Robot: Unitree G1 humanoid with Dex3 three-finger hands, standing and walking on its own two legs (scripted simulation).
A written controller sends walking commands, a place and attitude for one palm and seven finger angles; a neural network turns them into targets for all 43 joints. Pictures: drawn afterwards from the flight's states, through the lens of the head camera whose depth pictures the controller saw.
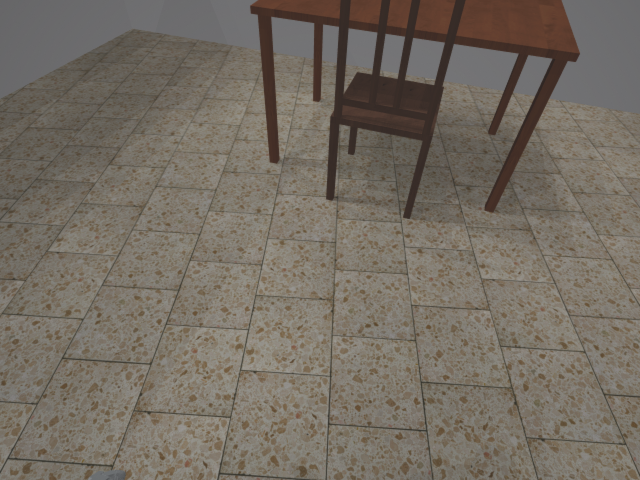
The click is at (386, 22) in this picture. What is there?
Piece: chair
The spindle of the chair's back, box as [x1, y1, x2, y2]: [369, 0, 389, 103]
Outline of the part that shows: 389,0 382,0 381,2 369,95 369,102 374,103 376,96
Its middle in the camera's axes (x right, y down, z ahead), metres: +0.20 -0.64 +1.33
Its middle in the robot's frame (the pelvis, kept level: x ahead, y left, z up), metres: +1.43 -0.12 -0.05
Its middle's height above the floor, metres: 0.72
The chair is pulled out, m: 0.00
